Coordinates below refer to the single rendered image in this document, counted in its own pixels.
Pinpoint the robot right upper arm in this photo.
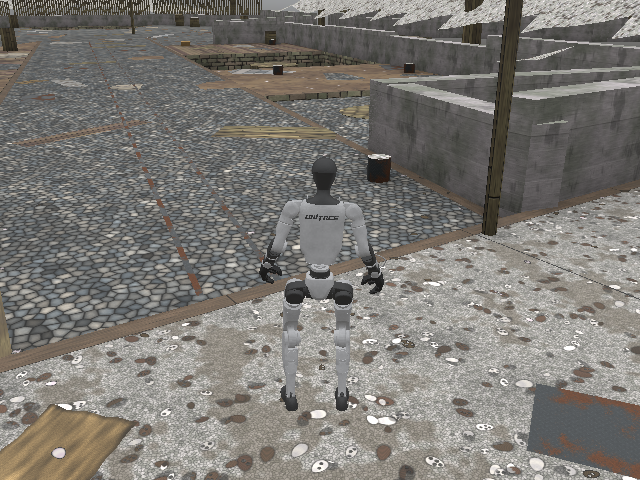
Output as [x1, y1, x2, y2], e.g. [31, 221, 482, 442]
[343, 202, 371, 258]

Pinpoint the right robot hand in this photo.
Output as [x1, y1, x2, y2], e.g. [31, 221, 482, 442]
[361, 272, 384, 294]

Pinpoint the robot left upper arm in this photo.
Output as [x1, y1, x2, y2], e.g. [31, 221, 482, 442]
[271, 200, 302, 253]

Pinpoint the robot right forearm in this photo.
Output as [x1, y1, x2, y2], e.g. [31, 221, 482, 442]
[361, 242, 381, 278]

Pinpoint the left robot thigh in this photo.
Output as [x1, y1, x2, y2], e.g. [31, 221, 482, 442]
[283, 278, 306, 348]

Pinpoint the robot left forearm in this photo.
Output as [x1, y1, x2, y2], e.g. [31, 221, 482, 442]
[262, 237, 281, 269]

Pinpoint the humanoid robot torso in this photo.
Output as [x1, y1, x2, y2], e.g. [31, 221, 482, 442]
[299, 195, 346, 300]

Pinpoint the left robot hand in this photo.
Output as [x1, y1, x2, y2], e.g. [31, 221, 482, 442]
[259, 264, 282, 284]

